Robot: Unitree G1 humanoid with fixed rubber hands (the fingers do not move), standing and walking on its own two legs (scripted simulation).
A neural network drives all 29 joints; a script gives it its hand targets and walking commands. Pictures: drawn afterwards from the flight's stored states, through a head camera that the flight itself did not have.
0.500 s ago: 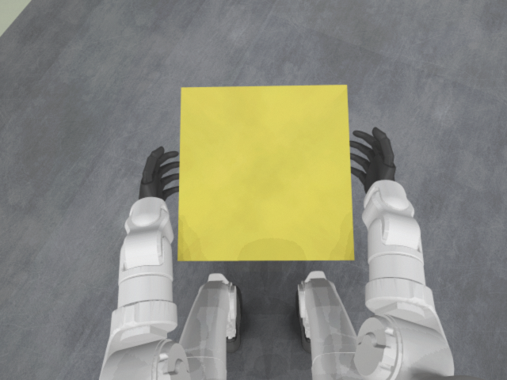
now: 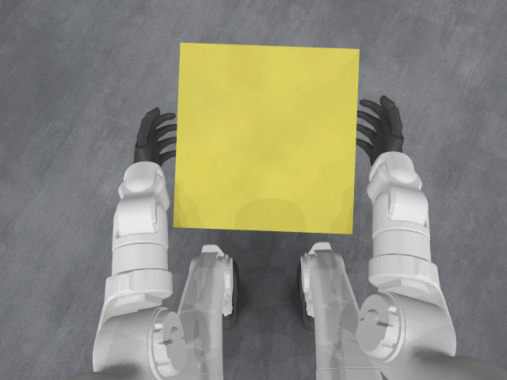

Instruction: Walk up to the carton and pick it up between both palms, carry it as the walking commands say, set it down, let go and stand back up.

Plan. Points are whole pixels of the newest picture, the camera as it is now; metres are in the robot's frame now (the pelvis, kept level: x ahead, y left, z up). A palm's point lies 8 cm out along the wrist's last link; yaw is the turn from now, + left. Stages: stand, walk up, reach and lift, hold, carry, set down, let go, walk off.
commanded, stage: set down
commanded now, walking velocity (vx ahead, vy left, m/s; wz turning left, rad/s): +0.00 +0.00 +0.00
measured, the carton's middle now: (264, 145) +0.46 -0.01 -0.16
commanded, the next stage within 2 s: none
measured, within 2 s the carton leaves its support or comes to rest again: neither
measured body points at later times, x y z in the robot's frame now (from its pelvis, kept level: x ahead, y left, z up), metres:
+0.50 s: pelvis -0.02 +0.00 -0.08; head +0.27 -0.01 +0.27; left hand +0.45 +0.16 -0.17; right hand +0.45 -0.19 -0.18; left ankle +0.09 +0.11 -0.56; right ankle +0.08 -0.14 -0.56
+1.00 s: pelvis -0.03 -0.01 -0.14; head +0.30 -0.01 +0.16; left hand +0.48 +0.17 -0.27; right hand +0.47 -0.20 -0.27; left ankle +0.09 +0.11 -0.56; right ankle +0.08 -0.14 -0.56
